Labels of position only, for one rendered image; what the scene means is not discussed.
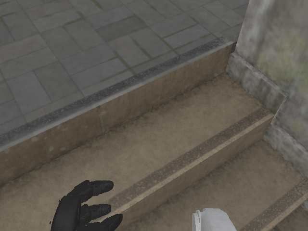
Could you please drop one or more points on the left robot hand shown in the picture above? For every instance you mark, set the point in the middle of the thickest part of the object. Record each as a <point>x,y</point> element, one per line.
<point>71,216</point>

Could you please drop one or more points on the robot right thigh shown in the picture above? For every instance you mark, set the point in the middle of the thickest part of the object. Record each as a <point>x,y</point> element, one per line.
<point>211,219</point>

